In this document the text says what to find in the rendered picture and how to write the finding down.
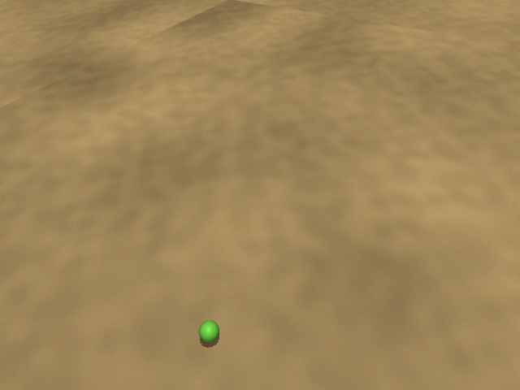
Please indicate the ball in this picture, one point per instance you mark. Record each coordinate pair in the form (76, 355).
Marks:
(209, 331)

